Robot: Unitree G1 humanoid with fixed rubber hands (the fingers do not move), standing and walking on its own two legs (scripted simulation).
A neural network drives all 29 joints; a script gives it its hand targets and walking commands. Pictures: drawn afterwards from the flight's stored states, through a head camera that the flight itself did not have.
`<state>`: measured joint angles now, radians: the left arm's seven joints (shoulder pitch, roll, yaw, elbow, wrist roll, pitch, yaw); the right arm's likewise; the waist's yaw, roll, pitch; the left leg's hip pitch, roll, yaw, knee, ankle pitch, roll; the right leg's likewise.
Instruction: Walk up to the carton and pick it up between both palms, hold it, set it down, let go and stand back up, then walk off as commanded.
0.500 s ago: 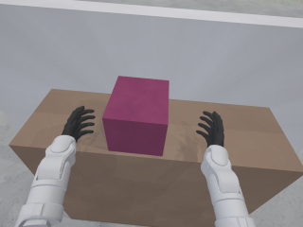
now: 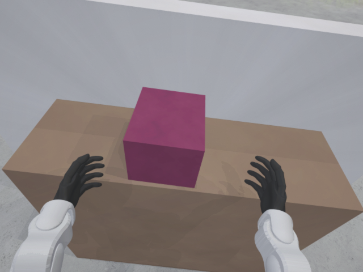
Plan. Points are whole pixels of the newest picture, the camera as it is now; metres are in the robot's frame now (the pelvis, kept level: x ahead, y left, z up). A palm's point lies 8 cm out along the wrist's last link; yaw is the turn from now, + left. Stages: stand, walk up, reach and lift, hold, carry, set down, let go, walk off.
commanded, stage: set down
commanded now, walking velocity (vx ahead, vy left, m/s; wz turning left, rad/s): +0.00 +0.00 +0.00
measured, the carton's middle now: (167, 136) +0.44 +0.01 +0.06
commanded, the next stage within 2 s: let go in 2.00 s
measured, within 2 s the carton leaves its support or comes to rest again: neither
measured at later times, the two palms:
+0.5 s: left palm (60, 216) +0.23 +0.21 +0.07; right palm (278, 224) +0.19 -0.19 +0.08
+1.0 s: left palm (64, 222) +0.23 +0.21 +0.03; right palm (270, 222) +0.21 -0.20 +0.05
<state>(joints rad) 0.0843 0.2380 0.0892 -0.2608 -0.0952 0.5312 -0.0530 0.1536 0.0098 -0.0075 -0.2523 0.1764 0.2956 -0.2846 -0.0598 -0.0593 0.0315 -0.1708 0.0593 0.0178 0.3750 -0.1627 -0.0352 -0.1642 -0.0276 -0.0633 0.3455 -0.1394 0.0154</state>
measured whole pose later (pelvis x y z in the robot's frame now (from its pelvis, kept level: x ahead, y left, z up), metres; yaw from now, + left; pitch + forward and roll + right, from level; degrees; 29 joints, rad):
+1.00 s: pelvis +0.02 +0.00 +0.00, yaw +0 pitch -1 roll -1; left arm 0.31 0.27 0.06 -0.21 -0.12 0.41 -0.05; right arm 0.35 -0.05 0.00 -0.30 0.18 0.31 -0.14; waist -0.06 -0.01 0.06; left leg -0.17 0.06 0.02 0.37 -0.19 -0.04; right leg -0.16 -0.03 -0.06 0.35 -0.17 0.01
